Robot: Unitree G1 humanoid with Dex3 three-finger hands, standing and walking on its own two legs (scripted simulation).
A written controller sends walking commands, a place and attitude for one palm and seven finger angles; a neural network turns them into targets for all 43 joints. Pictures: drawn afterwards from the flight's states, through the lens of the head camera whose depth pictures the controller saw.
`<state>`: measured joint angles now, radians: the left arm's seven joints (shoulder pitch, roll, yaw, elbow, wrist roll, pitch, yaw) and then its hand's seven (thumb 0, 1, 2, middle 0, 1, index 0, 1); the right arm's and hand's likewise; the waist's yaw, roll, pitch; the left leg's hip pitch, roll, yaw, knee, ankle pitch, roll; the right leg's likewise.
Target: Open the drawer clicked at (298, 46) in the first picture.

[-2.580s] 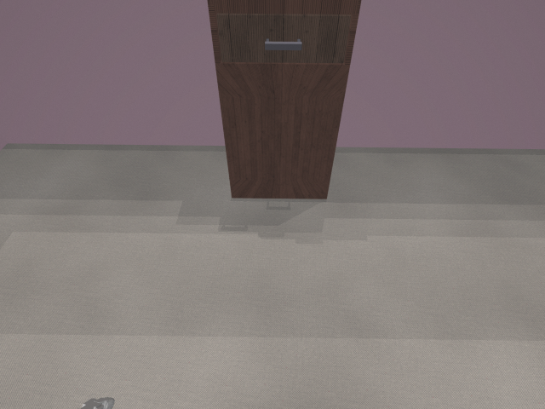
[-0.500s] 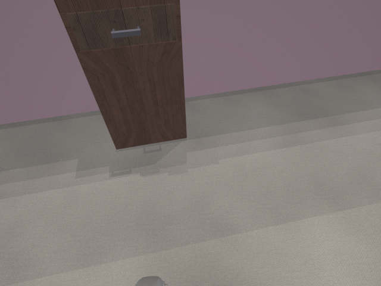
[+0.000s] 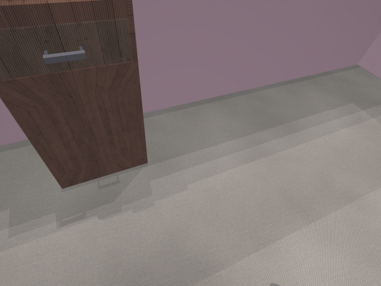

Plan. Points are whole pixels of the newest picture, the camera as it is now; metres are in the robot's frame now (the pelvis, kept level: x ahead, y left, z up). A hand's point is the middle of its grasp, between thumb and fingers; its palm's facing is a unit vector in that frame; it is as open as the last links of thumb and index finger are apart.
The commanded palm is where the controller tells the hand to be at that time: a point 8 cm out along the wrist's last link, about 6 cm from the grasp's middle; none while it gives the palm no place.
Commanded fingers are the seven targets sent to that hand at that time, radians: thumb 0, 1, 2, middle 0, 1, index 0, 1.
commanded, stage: walk to a spot facing it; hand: left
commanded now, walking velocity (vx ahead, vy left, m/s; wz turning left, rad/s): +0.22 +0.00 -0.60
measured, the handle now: (64, 53) +0.76 +0.51 +0.04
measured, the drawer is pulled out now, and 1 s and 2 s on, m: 0.00 0.00 0.00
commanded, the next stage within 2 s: turn to face it in 0.46 s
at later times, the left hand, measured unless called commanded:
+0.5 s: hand (151, 220) +0.31 +0.13 -0.17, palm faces -0.30 -0.94 -0.18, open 7.4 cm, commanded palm none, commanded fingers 0.00 0.90 0.90 -0.20 -0.30 -0.20 -0.30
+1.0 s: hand (132, 218) +0.31 +0.18 -0.18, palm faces -0.13 -0.98 -0.18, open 7.4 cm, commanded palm none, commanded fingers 0.00 0.90 0.90 -0.20 -0.30 -0.20 -0.30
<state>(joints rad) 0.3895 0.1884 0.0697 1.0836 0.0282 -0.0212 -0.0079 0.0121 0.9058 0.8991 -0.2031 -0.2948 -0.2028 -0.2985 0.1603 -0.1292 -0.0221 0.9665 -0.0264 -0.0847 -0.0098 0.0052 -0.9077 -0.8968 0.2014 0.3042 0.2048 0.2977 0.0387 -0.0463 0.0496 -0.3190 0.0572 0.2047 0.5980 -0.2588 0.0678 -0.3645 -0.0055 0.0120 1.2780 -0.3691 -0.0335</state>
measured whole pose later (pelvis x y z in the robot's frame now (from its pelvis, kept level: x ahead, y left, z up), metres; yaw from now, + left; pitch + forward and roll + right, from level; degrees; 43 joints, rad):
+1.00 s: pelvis +0.21 +0.01 +0.00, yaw -11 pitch -1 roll -1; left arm 0.21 0.20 0.06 0.98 0.02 0.04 0.02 0.01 0.91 0.90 -0.20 -0.29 -0.20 -0.30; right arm 0.23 -0.15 -0.03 0.98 -0.03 0.02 -0.01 0.01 -0.92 -0.90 0.20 0.30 0.20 0.30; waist 0.00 -0.04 0.02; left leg -0.31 0.02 0.08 0.61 -0.30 0.04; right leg -0.37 -0.05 -0.10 0.92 -0.49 0.03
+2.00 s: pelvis +0.16 +0.00 +0.01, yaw +20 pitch -1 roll -1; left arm 0.27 0.28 0.07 0.99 0.02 0.07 0.02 0.01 0.91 0.90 -0.20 -0.29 -0.20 -0.30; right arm 0.11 -0.20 -0.03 0.91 -0.02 0.02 0.00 0.01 -0.91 -0.90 0.20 0.30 0.20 0.30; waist 0.04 -0.04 0.08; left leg -0.23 0.01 0.07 0.53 -0.30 0.05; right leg -0.44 -0.12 -0.06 1.11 -0.46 0.08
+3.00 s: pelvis +0.32 +0.09 +0.00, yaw +25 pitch -2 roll +0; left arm 0.43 0.11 0.04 1.17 0.02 -0.02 0.01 0.01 0.91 0.90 -0.20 -0.29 -0.20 -0.30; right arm 0.14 -0.12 -0.05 1.01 -0.01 -0.08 -0.03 -0.01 -0.93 -0.90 0.20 0.30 0.20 0.30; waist 0.04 -0.04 0.06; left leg -0.26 0.03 0.19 0.55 -0.26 0.05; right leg -0.36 -0.08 -0.05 1.18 -0.41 0.00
